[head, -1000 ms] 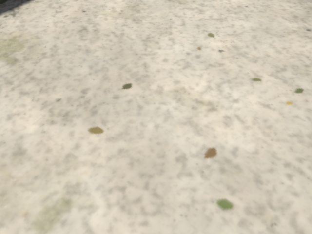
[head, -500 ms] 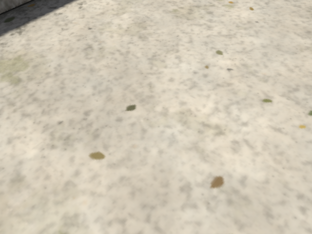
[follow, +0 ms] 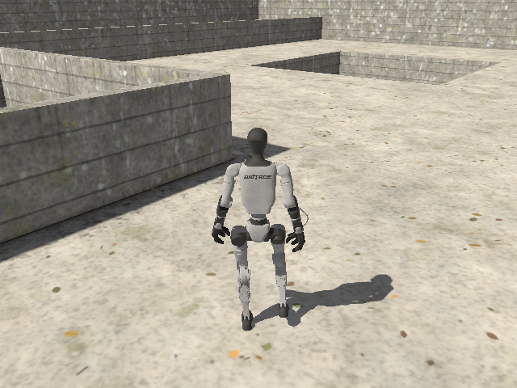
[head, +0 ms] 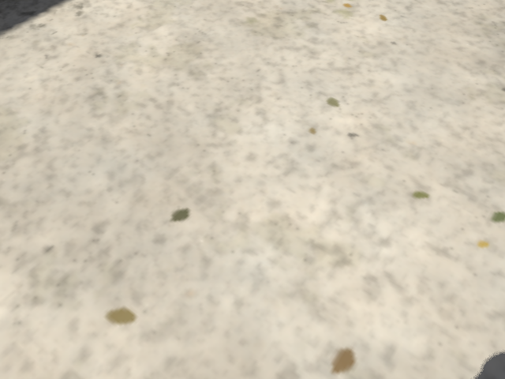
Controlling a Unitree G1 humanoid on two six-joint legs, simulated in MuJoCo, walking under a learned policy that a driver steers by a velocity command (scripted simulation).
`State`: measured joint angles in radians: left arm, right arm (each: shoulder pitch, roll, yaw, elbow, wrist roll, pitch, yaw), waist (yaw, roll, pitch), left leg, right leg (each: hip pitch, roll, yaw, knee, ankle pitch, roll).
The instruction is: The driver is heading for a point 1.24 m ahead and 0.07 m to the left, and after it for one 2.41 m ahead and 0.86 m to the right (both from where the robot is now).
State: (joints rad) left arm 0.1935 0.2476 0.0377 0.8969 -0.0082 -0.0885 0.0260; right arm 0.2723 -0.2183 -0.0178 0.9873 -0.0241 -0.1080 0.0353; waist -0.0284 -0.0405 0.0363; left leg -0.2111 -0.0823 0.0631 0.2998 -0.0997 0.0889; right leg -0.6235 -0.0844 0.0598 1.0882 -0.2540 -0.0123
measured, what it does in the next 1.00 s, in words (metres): walks ahead: right foot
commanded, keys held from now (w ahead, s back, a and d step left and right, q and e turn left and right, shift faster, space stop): no key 1.00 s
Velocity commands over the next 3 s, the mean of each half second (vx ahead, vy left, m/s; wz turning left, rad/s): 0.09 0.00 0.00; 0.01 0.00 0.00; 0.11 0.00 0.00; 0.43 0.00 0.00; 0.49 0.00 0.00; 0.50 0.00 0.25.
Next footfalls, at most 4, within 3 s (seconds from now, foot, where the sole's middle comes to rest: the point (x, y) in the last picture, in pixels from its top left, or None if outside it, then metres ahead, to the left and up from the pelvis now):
0.20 right None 0.20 -0.14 -0.78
2.06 left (225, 337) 0.60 0.08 -0.78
2.62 right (300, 237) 0.92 -0.16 -0.78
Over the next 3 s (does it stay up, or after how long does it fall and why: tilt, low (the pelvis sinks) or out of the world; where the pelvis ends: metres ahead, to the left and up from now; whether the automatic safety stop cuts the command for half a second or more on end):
stays up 0.94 -0.07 0.00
